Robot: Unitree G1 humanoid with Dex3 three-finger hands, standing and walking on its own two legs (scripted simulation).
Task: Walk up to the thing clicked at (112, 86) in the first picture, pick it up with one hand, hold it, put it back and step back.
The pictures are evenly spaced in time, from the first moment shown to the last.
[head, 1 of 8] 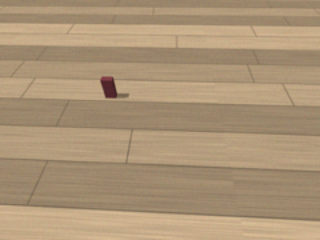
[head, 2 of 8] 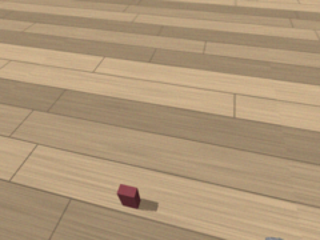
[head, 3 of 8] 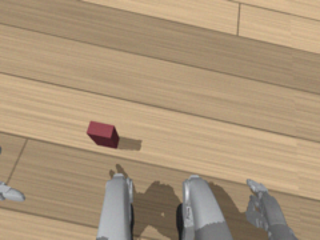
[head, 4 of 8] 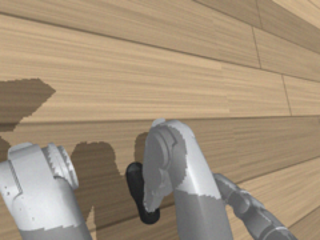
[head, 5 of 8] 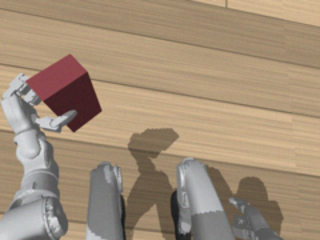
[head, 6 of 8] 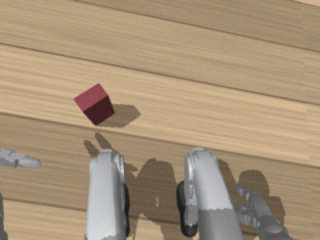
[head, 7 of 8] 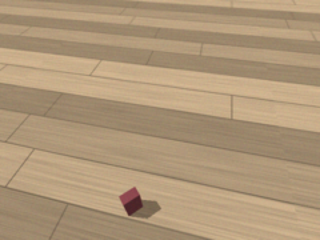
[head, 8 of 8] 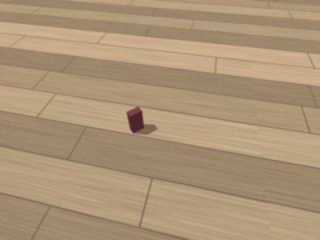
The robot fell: no
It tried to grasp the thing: yes
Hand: left
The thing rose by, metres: 0.67
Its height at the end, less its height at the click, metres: +0.00
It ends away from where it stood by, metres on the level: 0.03
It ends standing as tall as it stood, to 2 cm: yes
